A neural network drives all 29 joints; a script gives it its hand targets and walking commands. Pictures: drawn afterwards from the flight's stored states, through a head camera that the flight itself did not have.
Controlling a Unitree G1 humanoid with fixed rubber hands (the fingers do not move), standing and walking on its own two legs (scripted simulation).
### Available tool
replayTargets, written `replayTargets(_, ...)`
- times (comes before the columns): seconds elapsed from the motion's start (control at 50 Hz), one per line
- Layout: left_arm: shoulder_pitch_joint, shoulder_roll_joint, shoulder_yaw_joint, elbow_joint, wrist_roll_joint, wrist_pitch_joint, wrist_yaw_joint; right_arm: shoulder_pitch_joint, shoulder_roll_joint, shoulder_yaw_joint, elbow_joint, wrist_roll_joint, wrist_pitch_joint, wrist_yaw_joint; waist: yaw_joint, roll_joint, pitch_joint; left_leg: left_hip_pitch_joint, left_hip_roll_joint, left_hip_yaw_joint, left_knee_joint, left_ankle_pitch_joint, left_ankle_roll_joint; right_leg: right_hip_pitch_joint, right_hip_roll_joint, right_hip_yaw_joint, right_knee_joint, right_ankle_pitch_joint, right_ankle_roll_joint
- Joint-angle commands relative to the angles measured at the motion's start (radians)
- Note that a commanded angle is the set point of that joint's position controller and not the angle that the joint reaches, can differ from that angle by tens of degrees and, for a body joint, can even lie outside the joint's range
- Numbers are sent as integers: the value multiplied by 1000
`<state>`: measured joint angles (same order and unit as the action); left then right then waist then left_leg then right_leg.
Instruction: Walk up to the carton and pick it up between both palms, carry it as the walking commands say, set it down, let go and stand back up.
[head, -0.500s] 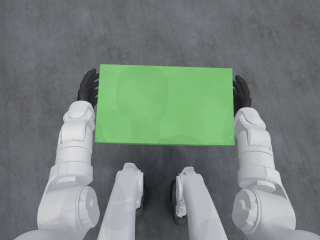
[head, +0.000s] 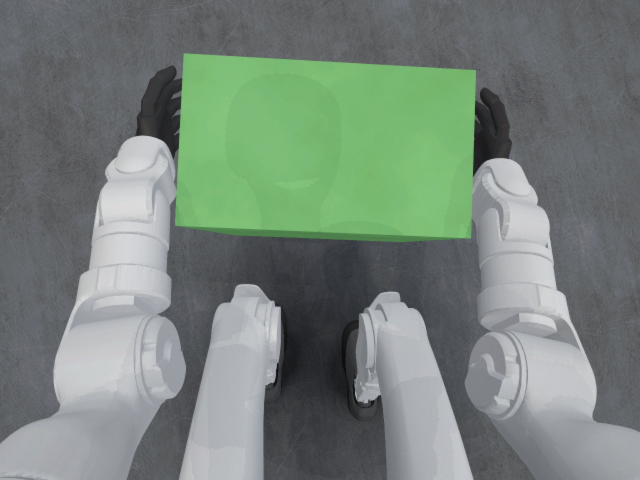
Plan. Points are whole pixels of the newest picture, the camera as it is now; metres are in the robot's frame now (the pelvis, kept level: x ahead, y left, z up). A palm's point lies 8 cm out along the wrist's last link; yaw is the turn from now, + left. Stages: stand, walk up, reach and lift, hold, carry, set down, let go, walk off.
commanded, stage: set down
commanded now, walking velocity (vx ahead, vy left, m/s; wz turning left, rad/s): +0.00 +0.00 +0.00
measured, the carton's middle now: (322, 174) +0.46 +0.02 -0.17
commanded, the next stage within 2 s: none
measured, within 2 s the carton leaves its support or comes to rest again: rests again in 1.42 s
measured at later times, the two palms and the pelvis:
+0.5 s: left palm (182, 147) +0.50 +0.21 -0.19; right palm (450, 166) +0.49 -0.17 -0.18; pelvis -0.01 +0.00 -0.07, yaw -1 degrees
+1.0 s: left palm (197, 150) +0.51 +0.21 -0.25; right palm (438, 168) +0.50 -0.17 -0.24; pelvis -0.02 +0.00 -0.12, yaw -1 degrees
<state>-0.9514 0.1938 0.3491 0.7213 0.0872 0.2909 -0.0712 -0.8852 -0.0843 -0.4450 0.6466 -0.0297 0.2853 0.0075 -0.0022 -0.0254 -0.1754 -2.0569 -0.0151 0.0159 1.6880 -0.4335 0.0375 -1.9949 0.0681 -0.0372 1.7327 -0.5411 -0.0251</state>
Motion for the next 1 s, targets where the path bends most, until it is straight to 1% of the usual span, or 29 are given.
replayTargets(0.0,-513,-866,-448,-32,-100,5,-194,-638,847,512,-71,113,-9,201,18,44,-929,647,-91,-26,-95,176,-20,351,79,28,-155,194,30)
replayTargets(0.18,-588,-850,-454,-22,-120,6,-194,-716,825,512,-74,132,-8,197,16,54,-937,599,-83,-28,-20,175,-18,267,75,16,-75,181,23)
replayTargets(0.42,-659,-821,-481,-23,-149,-4,-180,-787,789,530,-81,167,-17,196,17,61,-955,576,-73,-32,81,217,-18,170,68,1,33,196,18)
replayTargets(0.62,-722,-776,-493,0,-178,-26,-167,-840,748,538,-55,194,-36,183,18,63,-920,541,-61,-32,166,227,-17,118,62,-1,116,196,21)
replayTargets(0.74,-766,-747,-498,25,-204,-44,-160,-878,723,547,-33,212,-51,171,17,63,-889,517,-54,-33,218,227,-15,104,58,1,164,195,22)
replayTargets(0.84,-808,-752,-547,-23,-254,-62,-149,-920,727,591,-85,247,-67,158,20,61,-1023,583,-53,-26,259,294,-16,177,63,-6,195,258,24)
replayTargets(0.88,-810,-746,-556,-34,-265,-65,-144,-924,728,603,-92,255,-68,153,25,61,-1041,591,-54,-22,266,304,-18,190,65,-7,199,268,26)
replayTargets(0.98,-796,-726,-528,15,-255,-66,-146,-908,737,586,-41,241,-62,149,34,50,-916,501,-51,-19,263,243,-14,152,65,2,194,220,26)
